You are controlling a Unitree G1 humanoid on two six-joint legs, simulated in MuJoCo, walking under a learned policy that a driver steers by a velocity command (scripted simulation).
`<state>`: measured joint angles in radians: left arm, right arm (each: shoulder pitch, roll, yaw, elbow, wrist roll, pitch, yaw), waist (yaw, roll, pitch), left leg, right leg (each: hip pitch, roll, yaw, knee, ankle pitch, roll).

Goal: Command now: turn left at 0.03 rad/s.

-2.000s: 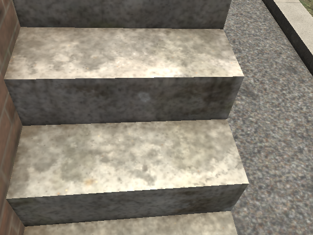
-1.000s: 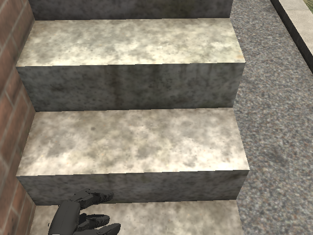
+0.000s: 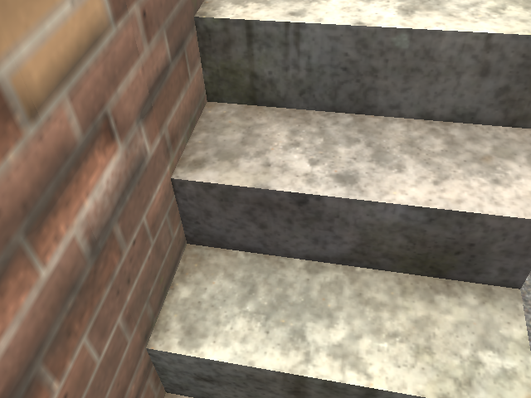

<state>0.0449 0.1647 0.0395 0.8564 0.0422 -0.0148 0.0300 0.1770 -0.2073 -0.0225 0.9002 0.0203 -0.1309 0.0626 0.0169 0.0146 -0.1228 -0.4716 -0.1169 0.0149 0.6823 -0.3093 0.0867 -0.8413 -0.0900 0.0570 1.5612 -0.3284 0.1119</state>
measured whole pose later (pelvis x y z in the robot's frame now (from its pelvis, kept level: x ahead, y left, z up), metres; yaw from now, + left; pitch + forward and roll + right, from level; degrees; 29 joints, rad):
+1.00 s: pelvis +0.06 -0.03 +0.02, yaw -1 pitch +8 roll +1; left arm 0.19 0.21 -0.01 0.86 0.02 0.00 0.00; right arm 0.55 -0.10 0.02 1.12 -0.10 -0.09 0.07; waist -0.05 -0.02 -0.18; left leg -0.33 -0.05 -0.02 0.53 -0.34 0.06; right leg -1.03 0.01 0.07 2.08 -0.42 -0.26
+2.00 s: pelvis +0.54 -0.05 +0.40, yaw -2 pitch +8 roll +2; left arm 0.07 0.16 0.00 0.87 0.00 -0.01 0.01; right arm 0.50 -0.07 0.03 1.10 -0.06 -0.04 0.16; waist -0.05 0.01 -0.17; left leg -0.45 -0.10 0.00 0.62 -0.31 0.07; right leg -1.37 -0.07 0.08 2.09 -0.24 -0.15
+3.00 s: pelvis +0.99 -0.19 +0.78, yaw -15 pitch +6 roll +2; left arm 0.06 0.22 -0.01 0.78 0.02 -0.03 0.01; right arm 0.52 -0.07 0.02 1.09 -0.06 -0.10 0.12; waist -0.05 0.01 -0.14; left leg -0.35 -0.05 0.02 0.65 -0.41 0.04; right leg -1.29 -0.04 0.12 2.11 -0.45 -0.20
